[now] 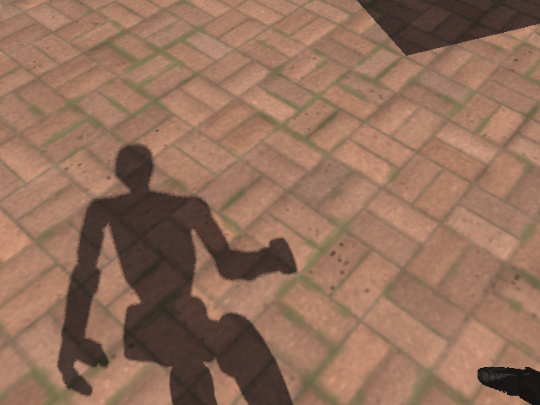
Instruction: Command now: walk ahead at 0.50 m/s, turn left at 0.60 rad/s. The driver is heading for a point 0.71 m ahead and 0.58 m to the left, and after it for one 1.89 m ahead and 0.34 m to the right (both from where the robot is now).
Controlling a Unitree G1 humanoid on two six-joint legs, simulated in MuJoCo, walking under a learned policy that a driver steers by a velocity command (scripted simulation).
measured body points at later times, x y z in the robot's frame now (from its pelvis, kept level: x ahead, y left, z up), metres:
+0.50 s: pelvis +0.31 +0.00 +0.01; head +0.34 +0.01 +0.45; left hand +0.48 +0.29 -0.07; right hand +0.39 -0.29 -0.11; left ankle +0.11 +0.07 -0.69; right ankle +0.46 -0.08 -0.72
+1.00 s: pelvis +0.55 +0.13 +0.01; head +0.58 +0.16 +0.46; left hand +0.42 +0.38 -0.13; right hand +0.87 +0.02 -0.06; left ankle +0.60 +0.26 -0.72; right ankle +0.46 -0.08 -0.68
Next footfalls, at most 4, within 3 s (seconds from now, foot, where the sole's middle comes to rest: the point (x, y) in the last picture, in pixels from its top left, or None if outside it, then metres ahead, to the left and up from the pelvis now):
0.46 right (321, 386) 0.49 -0.07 -0.75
0.96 left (183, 322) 0.63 0.28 -0.75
1.48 right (237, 209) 1.00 0.18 -0.75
1.94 left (177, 148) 1.24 0.40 -0.75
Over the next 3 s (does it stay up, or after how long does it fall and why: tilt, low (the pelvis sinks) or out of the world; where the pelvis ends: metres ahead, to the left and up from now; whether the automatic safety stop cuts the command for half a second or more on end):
stays up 1.14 0.29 0.03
